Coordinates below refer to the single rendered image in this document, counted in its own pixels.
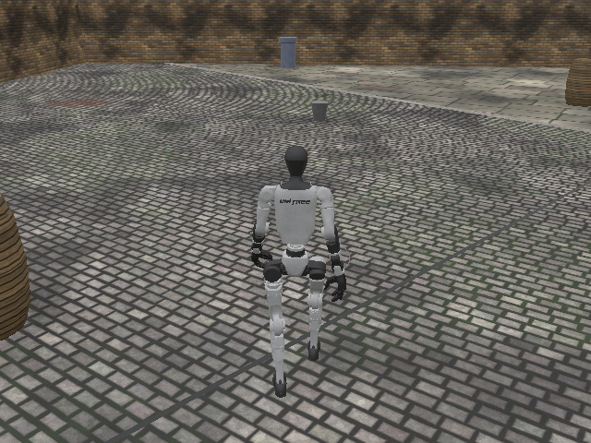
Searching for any right robot hand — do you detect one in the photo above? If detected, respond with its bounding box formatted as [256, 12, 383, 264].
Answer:
[324, 274, 346, 302]

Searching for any left robot forearm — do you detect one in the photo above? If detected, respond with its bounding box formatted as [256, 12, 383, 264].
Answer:
[251, 221, 265, 254]

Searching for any right robot upper arm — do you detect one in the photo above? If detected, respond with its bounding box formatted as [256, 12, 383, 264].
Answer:
[315, 186, 335, 239]

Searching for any right robot forearm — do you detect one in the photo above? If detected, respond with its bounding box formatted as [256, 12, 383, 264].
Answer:
[326, 225, 344, 276]

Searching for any left robot foot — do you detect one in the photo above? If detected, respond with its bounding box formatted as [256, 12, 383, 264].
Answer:
[272, 372, 287, 398]

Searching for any left robot hand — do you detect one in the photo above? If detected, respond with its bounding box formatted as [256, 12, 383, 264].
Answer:
[251, 250, 272, 269]

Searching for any right robot shin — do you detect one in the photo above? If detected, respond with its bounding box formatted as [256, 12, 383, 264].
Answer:
[308, 293, 323, 349]

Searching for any left robot upper arm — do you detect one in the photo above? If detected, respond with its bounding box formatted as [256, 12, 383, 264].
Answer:
[255, 186, 277, 234]

